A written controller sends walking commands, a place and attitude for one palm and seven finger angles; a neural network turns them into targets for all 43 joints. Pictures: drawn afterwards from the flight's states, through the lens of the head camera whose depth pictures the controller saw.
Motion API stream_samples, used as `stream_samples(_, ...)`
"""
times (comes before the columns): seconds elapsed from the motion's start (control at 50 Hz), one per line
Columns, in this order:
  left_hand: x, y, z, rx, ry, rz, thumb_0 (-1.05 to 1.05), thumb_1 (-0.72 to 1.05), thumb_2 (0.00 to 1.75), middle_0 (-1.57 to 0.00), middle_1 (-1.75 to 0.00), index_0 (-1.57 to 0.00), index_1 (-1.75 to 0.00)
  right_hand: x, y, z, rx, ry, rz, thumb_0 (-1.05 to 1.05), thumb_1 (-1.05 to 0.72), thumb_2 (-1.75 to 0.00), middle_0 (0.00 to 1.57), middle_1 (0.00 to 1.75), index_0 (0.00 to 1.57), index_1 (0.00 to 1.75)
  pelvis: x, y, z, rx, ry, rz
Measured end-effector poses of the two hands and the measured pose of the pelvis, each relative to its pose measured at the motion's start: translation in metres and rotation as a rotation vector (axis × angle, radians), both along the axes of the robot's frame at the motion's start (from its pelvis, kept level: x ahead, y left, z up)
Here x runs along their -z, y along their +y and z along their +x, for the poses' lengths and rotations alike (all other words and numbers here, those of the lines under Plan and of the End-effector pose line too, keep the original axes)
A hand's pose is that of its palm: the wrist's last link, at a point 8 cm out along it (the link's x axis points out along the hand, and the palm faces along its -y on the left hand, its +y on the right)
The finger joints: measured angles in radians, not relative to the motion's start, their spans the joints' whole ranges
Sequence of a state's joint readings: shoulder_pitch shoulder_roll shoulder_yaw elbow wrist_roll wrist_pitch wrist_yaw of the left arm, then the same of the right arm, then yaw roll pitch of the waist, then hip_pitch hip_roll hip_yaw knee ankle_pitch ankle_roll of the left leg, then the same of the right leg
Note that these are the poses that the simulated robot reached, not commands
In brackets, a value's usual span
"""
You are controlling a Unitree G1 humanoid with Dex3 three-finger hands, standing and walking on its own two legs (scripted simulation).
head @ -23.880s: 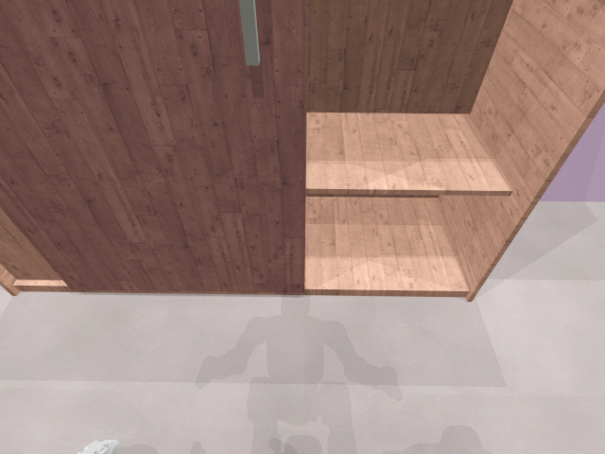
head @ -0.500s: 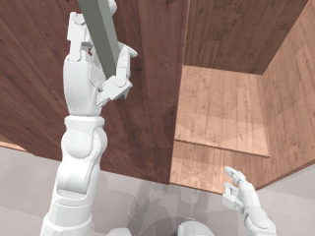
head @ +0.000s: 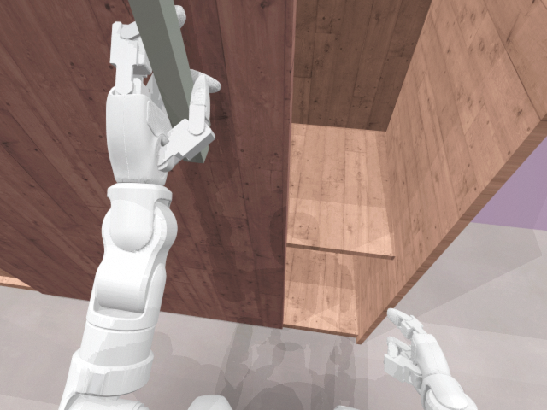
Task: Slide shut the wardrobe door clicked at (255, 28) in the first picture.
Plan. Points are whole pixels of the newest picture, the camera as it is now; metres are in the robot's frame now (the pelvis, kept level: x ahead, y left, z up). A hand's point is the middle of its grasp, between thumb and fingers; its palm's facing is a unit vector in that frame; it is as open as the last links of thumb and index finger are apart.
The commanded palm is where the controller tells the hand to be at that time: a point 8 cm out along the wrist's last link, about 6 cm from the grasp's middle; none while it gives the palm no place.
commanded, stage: step sideways, sliding the door along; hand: left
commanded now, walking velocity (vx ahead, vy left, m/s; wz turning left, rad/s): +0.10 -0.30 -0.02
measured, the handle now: (180, 61) +0.37 +0.15 +0.29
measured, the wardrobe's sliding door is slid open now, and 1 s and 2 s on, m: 0.26 0.04 0.00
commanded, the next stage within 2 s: stop walking and hold the door there in 1.48 s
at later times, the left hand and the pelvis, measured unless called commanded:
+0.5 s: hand (328, 133) +0.33 +0.01 +0.26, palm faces +0.15 -0.99 -0.02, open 7.5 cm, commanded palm +0.30 +0.00 +0.27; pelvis -0.02 -0.11 +0.01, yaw -1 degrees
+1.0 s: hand (436, 143) +0.33 -0.09 +0.26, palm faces +0.15 -0.99 -0.03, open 7.4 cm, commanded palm +0.29 -0.09 +0.27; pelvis -0.03 -0.21 +0.02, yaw -4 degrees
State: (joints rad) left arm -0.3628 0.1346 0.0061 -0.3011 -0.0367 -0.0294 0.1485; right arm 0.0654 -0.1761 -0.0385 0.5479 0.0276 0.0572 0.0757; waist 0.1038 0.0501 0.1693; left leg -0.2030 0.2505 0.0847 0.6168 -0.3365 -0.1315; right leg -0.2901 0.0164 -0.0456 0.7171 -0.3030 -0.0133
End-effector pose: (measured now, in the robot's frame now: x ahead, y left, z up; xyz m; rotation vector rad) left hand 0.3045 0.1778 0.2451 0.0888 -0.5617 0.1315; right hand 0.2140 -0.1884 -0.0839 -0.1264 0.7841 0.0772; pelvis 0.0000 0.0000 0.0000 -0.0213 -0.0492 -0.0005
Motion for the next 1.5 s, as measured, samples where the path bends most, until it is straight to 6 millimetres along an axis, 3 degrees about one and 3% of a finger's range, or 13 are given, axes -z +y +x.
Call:
stream_samples(0.08,0.0,-0.019,0.0,-0.045,0.002,0.011,-0.04,0.73,0.84,-0.46,-1.42,-0.01,-1.04,0.009,-0.021,-0.005,0.007,0.016,0.018,0.01,-0.9,-0.9,0.2,0.3,0.2,0.3,0.004,-0.029,-0.007,-0.013,-0.009,-0.004)
stream_samples(0.28,-0.001,-0.065,0.0,0.01,0.027,-0.033,-0.01,0.72,0.81,-0.42,-1.41,-0.06,-1.09,-0.006,-0.081,-0.03,0.067,0.021,-0.04,0.01,-0.9,-0.9,0.19,0.3,0.2,0.3,-0.008,-0.063,-0.016,0.012,0.012,0.021)
stream_samples(0.4,-0.002,-0.095,0.001,-0.015,0.028,-0.017,-0.02,0.73,0.83,-0.43,-1.41,-0.01,-1.12,0.002,-0.108,-0.027,0.054,0.01,-0.014,0.01,-0.9,-0.9,0.19,0.3,0.2,0.3,0.0,-0.1,-0.02,0.006,-0.01,0.0)
stream_samples(0.52,-0.003,-0.124,0.001,0.006,0.042,-0.041,0.0,0.71,0.83,-0.43,-1.41,-0.05,-1.14,-0.009,-0.135,-0.029,0.084,-0.013,-0.038,0.01,-0.9,-0.9,0.2,0.3,0.2,0.3,-0.007,-0.118,-0.02,0.018,0.033,0.027)
stream_samples(0.74,-0.005,-0.171,0.001,0.042,0.064,-0.028,0.01,0.73,0.81,-0.39,-1.4,-0.02,-1.2,-0.013,-0.169,-0.034,0.109,-0.025,-0.015,0.01,-0.9,-0.9,0.19,0.3,0.2,0.3,-0.012,-0.15,-0.026,0.047,0.039,0.056)
stream_samples(0.92,-0.004,-0.199,0.001,0.023,0.064,0.0,-0.01,0.73,0.81,-0.43,-1.4,0.0,-1.2,0.004,-0.196,-0.039,0.088,0.019,0.016,0.01,-0.9,-0.9,0.19,0.3,0.2,0.3,-0.004,-0.189,-0.026,0.024,0.006,0.054)
stream_samples(1.02,-0.005,-0.216,0.001,0.0,0.069,-0.025,-0.01,0.72,0.83,-0.44,-1.4,-0.02,-1.23,-0.01,-0.217,-0.044,0.105,0.022,0.007,0.02,-0.9,-0.9,0.2,0.3,0.2,0.3,-0.019,-0.208,-0.025,0.075,0.036,0.058)
stream_samples(1.14,-0.004,-0.236,0.002,0.006,0.056,-0.032,-0.01,0.72,0.83,-0.45,-1.4,-0.03,-1.22,-0.005,-0.253,-0.039,0.066,0.045,-0.031,0.01,-0.9,-0.9,0.2,0.3,0.2,0.3,-0.013,-0.238,-0.026,0.024,0.036,0.003)
stream_samples(1.26,-0.001,-0.259,0.003,-0.084,0.009,-0.008,-0.04,0.71,0.83,-0.51,-1.41,-0.03,-1.15,0.008,-0.281,-0.014,-0.018,-0.004,0.006,0.01,-0.9,-0.9,0.19,0.3,0.2,0.3,0.009,-0.294,-0.019,0.025,0.007,-0.038)
stream_samples(1.32,-0.001,-0.261,0.002,-0.166,0.013,-0.001,-0.05,0.69,0.84,-0.52,-1.41,-0.05,-1.12,0.008,-0.298,-0.006,-0.009,0.0,0.012,0.01,-0.9,-0.9,0.2,0.3,0.2,0.3,0.006,-0.314,-0.017,-0.014,0.0,-0.026)
stream_samples(1.5,-0.002,-0.264,0.002,-0.255,0.025,-0.02,-0.07,0.66,0.85,-0.54,-1.44,-0.11,-1.15,0.0,-0.35,0.014,0.006,-0.025,-0.037,0.01,-0.9,-0.9,0.19,0.3,0.2,0.3,0.0,-0.341,0.005,-0.049,0.03,-0.01)
